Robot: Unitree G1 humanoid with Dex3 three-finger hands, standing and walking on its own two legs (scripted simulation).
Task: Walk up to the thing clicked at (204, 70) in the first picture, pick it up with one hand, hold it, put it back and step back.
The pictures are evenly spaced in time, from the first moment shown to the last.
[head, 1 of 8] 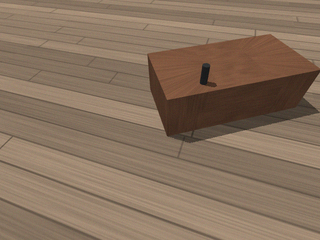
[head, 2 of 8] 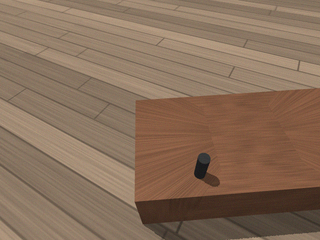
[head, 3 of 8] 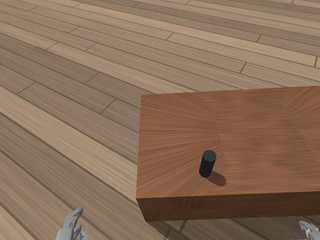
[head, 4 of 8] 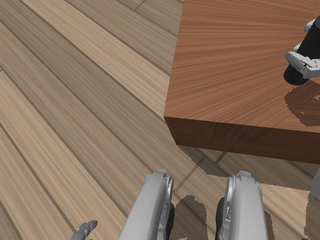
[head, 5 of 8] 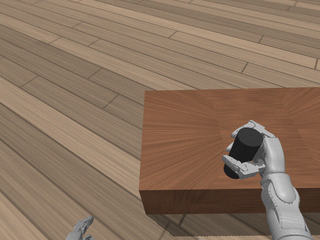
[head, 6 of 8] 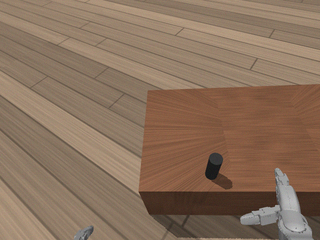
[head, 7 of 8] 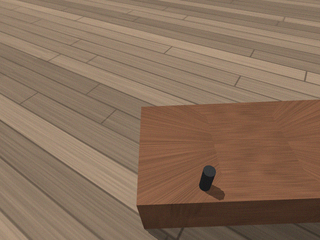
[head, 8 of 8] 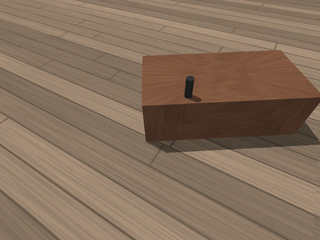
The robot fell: no
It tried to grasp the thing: yes
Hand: right
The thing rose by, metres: 0.34
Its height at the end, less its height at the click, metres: +0.00
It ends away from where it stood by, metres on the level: 0.03
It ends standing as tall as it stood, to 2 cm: yes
